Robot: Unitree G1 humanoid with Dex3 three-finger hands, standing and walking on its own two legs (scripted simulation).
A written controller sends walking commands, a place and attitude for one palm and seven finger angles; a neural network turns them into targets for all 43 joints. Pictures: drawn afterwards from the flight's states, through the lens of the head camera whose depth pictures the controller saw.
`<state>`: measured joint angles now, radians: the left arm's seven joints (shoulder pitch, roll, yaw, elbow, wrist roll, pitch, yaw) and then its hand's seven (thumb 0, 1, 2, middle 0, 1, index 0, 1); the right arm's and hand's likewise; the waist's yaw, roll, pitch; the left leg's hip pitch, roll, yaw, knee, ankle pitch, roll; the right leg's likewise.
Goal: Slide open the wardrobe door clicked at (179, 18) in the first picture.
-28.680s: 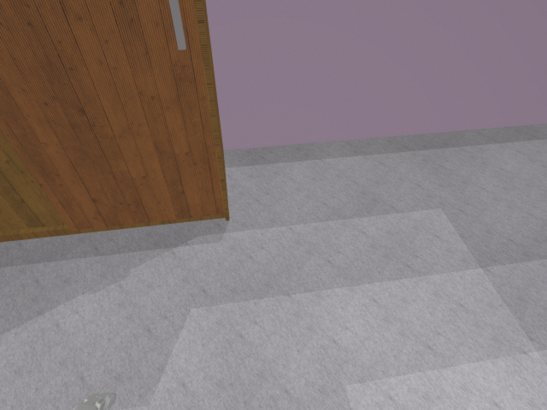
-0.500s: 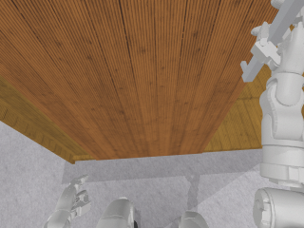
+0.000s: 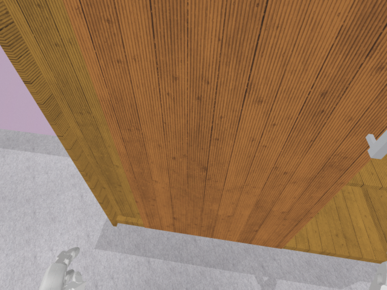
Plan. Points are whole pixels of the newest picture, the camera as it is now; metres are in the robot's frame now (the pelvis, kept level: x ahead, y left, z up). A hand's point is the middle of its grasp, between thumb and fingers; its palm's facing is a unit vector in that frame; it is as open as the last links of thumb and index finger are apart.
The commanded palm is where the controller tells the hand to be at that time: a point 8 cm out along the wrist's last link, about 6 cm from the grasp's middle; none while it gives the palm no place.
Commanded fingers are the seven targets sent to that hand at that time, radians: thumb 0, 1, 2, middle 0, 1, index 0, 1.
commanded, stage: stop walking and hold the door there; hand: right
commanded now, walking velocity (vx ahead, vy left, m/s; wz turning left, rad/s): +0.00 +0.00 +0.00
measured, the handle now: out of the picture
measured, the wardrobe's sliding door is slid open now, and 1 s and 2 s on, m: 0.50 0.50 0.50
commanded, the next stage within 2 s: loosen the grip on the handle in 1.96 s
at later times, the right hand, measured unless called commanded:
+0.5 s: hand out of the picture +0.39 -0.33 +0.21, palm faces +0.55 +0.81 -0.20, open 6.3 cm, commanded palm +0.34 -0.36 +0.19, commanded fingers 0.00 -0.90 -0.90 0.45 1.40 0.45 1.40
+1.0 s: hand out of the picture +0.39 -0.34 +0.20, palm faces +0.40 +0.89 -0.22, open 5.6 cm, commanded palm +0.35 -0.36 +0.19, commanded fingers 0.00 -0.90 -0.90 0.45 1.40 0.45 1.40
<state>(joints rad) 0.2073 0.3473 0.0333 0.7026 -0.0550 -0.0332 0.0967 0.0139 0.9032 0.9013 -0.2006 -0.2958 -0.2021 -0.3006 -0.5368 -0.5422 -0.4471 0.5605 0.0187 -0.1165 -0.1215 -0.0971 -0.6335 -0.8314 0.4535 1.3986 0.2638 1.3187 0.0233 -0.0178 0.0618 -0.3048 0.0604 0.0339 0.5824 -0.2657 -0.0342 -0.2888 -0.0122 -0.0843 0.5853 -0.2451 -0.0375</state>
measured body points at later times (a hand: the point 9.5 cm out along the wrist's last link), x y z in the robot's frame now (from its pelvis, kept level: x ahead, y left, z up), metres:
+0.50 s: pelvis -0.04 +0.00 +0.01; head -0.04 +0.00 +0.46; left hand +0.02 +0.29 -0.10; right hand +0.35 -0.37 +0.22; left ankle -0.03 +0.13 -0.73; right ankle +0.03 -0.09 -0.73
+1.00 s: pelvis -0.04 -0.07 +0.00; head -0.02 -0.06 +0.45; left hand +0.06 +0.24 -0.10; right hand +0.36 -0.38 +0.21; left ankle -0.04 +0.12 -0.72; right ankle +0.00 -0.15 -0.73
